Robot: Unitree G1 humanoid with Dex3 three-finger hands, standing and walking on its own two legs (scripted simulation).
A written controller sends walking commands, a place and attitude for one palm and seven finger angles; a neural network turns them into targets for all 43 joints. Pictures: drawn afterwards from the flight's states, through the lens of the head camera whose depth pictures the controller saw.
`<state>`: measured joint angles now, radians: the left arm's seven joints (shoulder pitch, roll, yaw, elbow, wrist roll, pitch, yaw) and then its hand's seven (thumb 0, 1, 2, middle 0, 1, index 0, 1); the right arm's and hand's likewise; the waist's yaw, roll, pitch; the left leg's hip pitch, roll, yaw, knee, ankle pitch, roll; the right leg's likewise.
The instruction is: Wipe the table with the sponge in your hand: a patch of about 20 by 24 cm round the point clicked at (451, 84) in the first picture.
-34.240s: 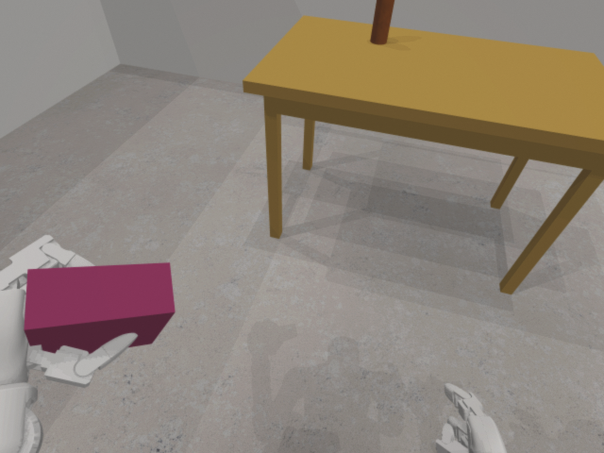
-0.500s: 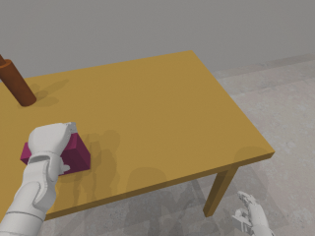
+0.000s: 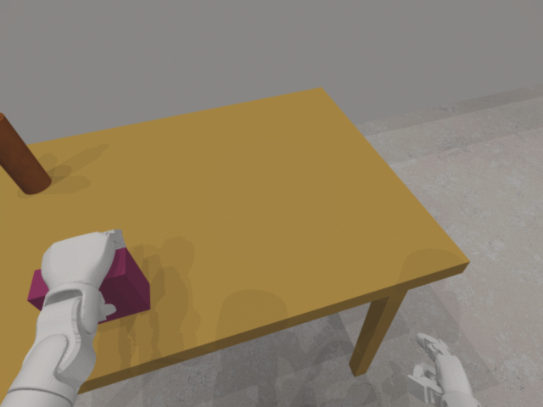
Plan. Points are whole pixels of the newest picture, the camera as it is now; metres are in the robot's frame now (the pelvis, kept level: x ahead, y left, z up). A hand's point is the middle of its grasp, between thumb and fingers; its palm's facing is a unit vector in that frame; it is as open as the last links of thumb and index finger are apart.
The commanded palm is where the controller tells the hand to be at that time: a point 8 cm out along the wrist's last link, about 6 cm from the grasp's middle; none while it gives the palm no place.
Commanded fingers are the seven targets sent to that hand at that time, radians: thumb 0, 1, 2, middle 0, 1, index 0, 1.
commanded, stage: wipe forward along the first lane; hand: left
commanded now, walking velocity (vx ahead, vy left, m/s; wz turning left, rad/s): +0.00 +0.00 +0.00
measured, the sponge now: (101, 296) +0.25 +0.32 +0.01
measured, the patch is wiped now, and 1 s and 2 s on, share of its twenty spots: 0.10 0.20 0.40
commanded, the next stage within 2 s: slide across to the middle lane in 1.72 s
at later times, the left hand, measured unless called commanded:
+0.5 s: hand (101, 263) +0.28 +0.32 +0.05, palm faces -0.11 -0.01 -0.99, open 9.3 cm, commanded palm +0.27 +0.32 +0.08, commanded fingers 0.00 0.10 1.30 -1.20 -1.60 -1.20 -1.60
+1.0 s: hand (99, 240) +0.33 +0.35 +0.05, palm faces -0.14 +0.04 -0.99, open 9.4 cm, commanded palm +0.33 +0.35 +0.07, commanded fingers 0.00 0.10 1.30 -1.20 -1.60 -1.20 -1.60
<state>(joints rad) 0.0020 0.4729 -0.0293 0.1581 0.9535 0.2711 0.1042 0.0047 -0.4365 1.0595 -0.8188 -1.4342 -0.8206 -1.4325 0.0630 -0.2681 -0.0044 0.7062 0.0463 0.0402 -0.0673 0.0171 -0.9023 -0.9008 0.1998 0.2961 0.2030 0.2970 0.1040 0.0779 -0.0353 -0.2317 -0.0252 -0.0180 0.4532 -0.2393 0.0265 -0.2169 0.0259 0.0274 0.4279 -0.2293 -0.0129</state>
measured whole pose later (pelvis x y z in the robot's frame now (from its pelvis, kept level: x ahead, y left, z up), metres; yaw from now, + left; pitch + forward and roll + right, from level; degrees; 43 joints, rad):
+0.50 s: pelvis -0.02 -0.01 +0.00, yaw +1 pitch +4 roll +0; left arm -0.27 0.50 -0.04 0.47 0.99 0.21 0.06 0.01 -0.52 1.14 -0.86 -1.38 -0.86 -1.40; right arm 0.11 -0.27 0.01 0.73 0.06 0.05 -0.09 0.02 -0.90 -0.90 0.20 0.30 0.20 0.30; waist 0.09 0.07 -0.05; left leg -0.35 -0.02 -0.04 0.51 -0.23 0.02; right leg -0.33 0.03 0.00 0.48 -0.23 -0.02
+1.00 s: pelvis -0.04 -0.02 -0.02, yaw +0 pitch +10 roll -1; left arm -0.56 0.66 0.07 0.95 1.02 0.02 0.14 0.01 -0.58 1.19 -0.88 -1.36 -0.88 -1.41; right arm 0.25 -0.31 -0.02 0.75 0.08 0.06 -0.08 0.01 -0.90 -0.90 0.20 0.30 0.20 0.30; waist 0.00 0.07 -0.09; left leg -0.57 0.01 -0.04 0.65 -0.26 0.02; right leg -0.54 0.06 0.00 0.60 -0.23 -0.04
